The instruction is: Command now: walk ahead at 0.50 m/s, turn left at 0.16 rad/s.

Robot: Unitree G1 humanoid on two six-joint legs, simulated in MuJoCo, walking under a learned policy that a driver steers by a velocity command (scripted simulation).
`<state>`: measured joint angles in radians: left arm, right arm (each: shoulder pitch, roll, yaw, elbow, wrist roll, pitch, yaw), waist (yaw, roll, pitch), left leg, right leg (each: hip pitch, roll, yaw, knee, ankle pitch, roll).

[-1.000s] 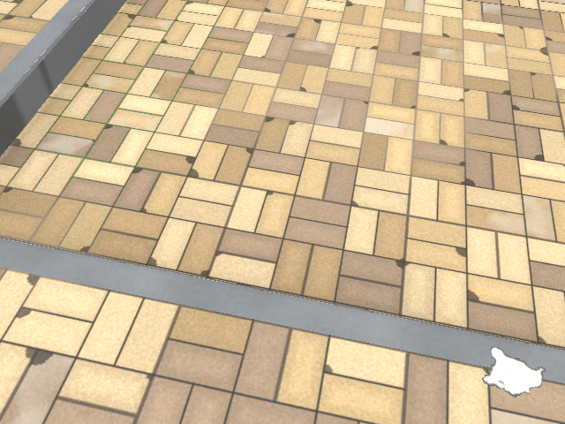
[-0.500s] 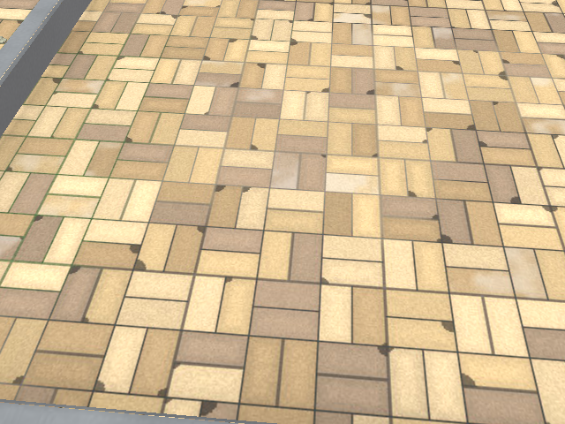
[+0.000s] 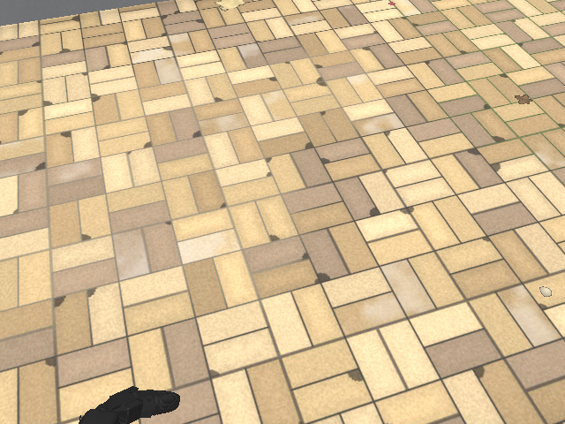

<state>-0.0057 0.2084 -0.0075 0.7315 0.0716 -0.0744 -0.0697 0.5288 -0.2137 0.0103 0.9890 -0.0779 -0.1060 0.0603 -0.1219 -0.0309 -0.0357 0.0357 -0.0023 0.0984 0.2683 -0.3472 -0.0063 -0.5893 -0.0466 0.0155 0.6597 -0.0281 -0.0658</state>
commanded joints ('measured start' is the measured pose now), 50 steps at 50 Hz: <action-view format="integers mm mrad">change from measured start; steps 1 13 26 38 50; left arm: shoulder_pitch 152 352 567 427 210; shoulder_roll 168 23 157 63 201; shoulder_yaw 63 39 61 61 128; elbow -21 113 238 81 -4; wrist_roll -18 33 -122 -69 -63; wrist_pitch -25 -44 12 23 51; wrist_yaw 25 98 133 141 88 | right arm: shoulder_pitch -188 -206 -688 -440 -244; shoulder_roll -206 25 -48 -115 -101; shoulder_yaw -46 3 -32 -68 -99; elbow -101 -155 -304 -207 -125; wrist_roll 8 -27 170 71 73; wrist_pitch -18 19 81 63 75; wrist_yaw -4 39 42 -49 -105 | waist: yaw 202 109 289 221 107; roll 77 4 40 -1 -225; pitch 8 53 231 -58 -83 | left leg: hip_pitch -249 -632 -811 -423 -520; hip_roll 205 134 117 312 -56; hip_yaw -101 -152 -131 -421 4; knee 164 848 221 112 556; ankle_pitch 674 298 618 692 -83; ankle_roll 171 85 67 325 -7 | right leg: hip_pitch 391 269 538 -58 433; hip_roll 43 -201 -284 -137 -177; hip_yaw -51 -18 -95 94 313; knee -29 -418 99 640 -165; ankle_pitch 4 -32 -212 -314 354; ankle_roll -46 -170 -38 156 -156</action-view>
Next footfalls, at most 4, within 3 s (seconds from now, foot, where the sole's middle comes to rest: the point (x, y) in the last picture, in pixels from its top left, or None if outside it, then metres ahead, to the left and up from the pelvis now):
0.02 right None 0.16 -0.13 -0.77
0.60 left None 0.44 0.22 -0.93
0.94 right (249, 400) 0.64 0.04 -0.93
1.30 left None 0.53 0.25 -0.93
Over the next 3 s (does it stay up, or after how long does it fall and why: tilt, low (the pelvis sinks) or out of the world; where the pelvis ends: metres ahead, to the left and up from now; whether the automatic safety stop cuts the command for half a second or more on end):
stays up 1.00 0.33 -0.15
